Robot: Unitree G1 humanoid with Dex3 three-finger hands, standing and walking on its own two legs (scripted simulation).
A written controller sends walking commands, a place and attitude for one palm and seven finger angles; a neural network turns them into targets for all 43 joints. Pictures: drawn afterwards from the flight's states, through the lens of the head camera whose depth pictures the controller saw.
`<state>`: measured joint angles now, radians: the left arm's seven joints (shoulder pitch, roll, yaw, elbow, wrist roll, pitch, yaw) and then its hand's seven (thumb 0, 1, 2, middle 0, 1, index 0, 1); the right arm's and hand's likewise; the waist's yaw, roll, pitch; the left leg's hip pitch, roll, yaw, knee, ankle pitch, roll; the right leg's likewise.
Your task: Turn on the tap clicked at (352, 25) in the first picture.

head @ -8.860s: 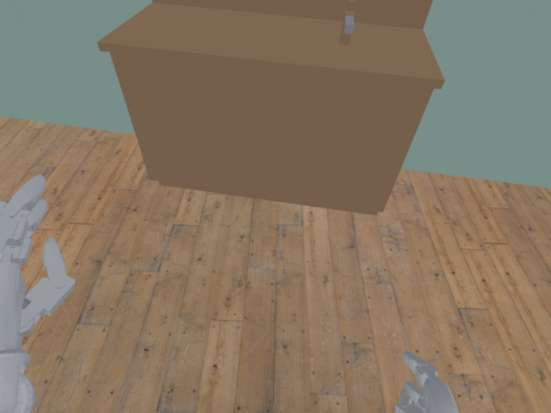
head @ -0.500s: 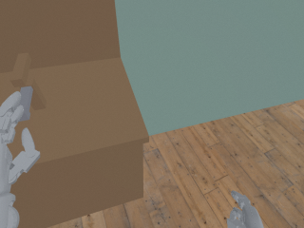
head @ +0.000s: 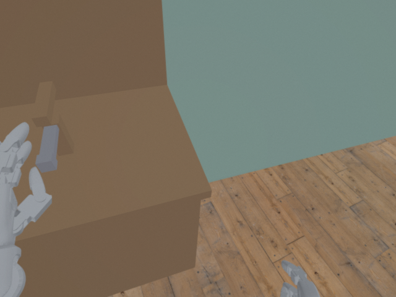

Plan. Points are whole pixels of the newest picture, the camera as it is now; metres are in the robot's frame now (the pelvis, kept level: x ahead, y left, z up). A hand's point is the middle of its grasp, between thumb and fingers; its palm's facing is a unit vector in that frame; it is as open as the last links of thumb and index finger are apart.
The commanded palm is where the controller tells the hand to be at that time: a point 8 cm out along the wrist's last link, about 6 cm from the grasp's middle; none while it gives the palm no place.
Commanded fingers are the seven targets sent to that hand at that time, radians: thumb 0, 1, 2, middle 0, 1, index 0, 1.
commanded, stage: come to a stop and stand still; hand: left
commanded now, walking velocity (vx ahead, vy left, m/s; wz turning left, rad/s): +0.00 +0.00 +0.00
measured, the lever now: (46, 162) +0.33 +0.34 +0.09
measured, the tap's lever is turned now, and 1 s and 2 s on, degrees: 0 0 0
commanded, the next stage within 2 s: look again from close up in 0.16 s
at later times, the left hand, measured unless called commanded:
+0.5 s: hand (64, 189) +0.24 +0.24 +0.15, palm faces +0.32 -0.87 -0.38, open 7.4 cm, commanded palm +0.17 +0.28 +0.17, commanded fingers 0.00 0.90 0.90 -0.20 -0.30 -0.20 -0.30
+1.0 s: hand (58, 207) +0.21 +0.24 +0.14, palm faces +0.44 -0.84 -0.32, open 7.4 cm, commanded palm +0.16 +0.28 +0.17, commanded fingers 0.00 0.90 0.90 -0.20 -0.30 -0.20 -0.30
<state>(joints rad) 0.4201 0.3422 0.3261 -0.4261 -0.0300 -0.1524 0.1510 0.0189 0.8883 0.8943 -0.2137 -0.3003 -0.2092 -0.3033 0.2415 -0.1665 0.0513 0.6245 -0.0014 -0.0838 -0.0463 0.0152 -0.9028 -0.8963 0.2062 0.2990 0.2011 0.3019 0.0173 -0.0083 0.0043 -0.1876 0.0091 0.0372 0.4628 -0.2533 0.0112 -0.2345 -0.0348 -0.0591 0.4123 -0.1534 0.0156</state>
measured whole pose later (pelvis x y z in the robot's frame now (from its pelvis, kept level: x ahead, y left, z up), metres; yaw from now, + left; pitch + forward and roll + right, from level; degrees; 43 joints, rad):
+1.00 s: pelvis +0.01 -0.02 -0.01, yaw +2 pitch -1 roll +0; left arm 0.40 0.33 0.30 -0.40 -0.08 -0.10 0.10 0.02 0.89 0.89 -0.22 -0.30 -0.21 -0.30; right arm 0.16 -0.21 0.03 0.63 -0.04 -0.15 0.01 0.01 -0.90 -0.90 0.20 0.30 0.20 0.30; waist 0.07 0.00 0.00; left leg -0.24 0.01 0.01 0.57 -0.32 -0.01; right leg -0.30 -0.02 -0.04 0.58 -0.27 -0.01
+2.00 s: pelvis +0.02 -0.02 -0.01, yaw +4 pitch -1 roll +0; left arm 0.47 0.23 0.23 -0.51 -0.16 0.08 0.17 0.02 0.89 0.89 -0.21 -0.30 -0.21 -0.30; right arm 0.18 -0.22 0.05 0.66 -0.02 -0.17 -0.06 0.02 -0.90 -0.90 0.20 0.30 0.20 0.30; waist 0.09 0.04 -0.04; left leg -0.25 0.00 -0.03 0.62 -0.36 -0.01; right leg -0.29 -0.03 -0.08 0.62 -0.31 -0.01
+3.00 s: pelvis +0.02 -0.03 -0.01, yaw +4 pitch -2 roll +0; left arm 0.49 0.19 0.22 -0.53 -0.21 0.15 0.19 0.02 0.90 0.89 -0.21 -0.30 -0.20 -0.30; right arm 0.17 -0.23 0.04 0.68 -0.01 -0.21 -0.08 0.02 -0.90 -0.90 0.20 0.30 0.20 0.30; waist 0.09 0.06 -0.03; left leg -0.21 0.02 -0.05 0.59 -0.34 -0.03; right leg -0.25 -0.01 -0.10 0.58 -0.30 -0.03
